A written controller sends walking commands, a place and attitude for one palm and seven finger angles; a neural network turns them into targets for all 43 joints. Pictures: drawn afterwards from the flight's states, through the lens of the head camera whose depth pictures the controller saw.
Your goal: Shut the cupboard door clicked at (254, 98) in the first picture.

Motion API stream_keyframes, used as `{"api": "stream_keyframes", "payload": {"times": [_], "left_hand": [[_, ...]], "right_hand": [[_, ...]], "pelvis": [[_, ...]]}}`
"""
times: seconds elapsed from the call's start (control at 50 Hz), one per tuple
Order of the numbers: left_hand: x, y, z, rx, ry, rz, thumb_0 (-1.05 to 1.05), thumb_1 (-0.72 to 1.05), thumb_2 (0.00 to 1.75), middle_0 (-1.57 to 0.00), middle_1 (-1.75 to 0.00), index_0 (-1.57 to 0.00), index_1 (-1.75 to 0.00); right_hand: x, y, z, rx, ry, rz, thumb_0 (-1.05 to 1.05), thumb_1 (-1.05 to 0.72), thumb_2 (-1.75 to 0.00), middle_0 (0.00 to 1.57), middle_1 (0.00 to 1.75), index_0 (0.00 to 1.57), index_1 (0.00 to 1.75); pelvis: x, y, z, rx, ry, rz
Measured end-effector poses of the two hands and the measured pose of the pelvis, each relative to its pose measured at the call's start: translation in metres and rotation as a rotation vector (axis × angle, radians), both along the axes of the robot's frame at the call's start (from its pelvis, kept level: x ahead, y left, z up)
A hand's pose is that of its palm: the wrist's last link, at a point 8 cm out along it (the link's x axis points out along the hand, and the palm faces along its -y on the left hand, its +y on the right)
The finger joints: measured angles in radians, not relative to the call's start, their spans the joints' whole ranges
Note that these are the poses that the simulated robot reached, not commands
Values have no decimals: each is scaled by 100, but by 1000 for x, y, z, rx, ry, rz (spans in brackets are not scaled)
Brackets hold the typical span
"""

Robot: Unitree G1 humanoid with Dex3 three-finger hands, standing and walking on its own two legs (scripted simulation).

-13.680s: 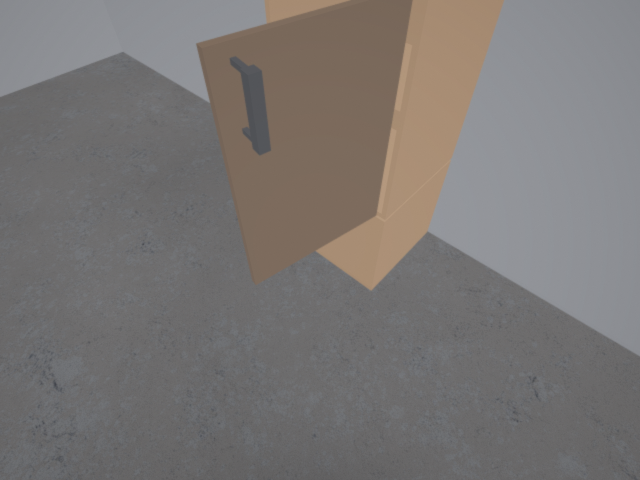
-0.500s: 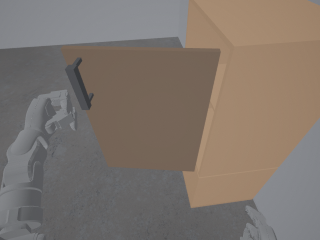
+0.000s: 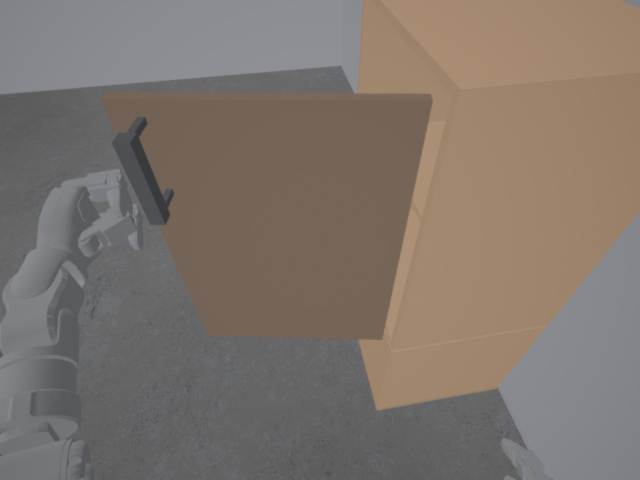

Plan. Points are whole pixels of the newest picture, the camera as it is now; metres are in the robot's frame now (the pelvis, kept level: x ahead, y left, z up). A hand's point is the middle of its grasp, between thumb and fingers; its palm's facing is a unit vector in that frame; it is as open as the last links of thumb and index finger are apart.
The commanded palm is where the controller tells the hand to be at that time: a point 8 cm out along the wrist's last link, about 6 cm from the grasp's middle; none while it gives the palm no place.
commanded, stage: bring the fist close to the handle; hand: left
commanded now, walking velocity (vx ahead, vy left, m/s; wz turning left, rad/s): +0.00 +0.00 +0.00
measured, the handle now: (149, 172) +0.46 +0.25 +0.16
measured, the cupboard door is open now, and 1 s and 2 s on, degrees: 78 66 55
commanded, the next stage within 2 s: push the door shut along its arc in 0.08 s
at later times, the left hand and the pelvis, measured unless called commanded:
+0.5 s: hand (145, 199) +0.39 +0.23 +0.17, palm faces -0.01 -1.00 -0.04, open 3.1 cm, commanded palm +0.38 +0.28 +0.16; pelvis -0.01 +0.00 +0.00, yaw +1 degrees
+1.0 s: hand (168, 170) +0.46 +0.22 +0.17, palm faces -0.14 -0.99 -0.04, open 3.3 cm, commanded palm +0.46 +0.26 +0.16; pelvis -0.01 +0.00 -0.01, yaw +1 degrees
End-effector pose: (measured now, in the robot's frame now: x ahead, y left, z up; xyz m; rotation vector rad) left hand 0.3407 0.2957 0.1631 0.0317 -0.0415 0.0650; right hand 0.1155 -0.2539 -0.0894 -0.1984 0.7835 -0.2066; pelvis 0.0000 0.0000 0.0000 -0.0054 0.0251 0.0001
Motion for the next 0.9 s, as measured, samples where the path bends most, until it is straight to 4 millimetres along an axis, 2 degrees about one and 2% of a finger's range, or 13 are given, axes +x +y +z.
{"api": "stream_keyframes", "payload": {"times": [0.26, 0.42, 0.54, 0.72, 0.9], "left_hand": [[0, -5, 4, 1, 2, -5, 2, 90, 90, -131, -150, -130, -150], [21, -12, 8, 15, 17, -53, 2, 90, 90, -131, -150, -130, -150], [37, -10, 9, 10, 31, -79, 1, 90, 92, -131, -150, -130, -150], [58, -8, 8, 17, 39, -128, -1, 92, 95, -130, -150, -130, -150], [86, -11, 8, 16, 57, -175, -2, 99, 100, -130, -150, -130, -150]], "right_hand": [[13, 8, 2, 13, -30, 27, 1, -90, -90, 20, 30, 20, 30], [9, 4, 0, -4, -8, 35, 1, -90, -90, 20, 30, 20, 30], [-11, -6, -6, -20, 53, 17, 1, -90, -90, 20, 30, 20, 30], [-55, -21, -16, -55, 189, -26, 1, -90, -90, 20, 30, 20, 30], [-94, -25, -22, -81, 307, -62, 1, -90, -90, 20, 30, 20, 30]], "pelvis": [[-3, -1, 0, 1, -7, 9], [-6, -3, -1, 1, 2, 20], [-7, -4, -2, 1, 22, 22], [-10, -3, -5, -2, 56, 27], [-14, 1, -9, -7, 107, 29]]}}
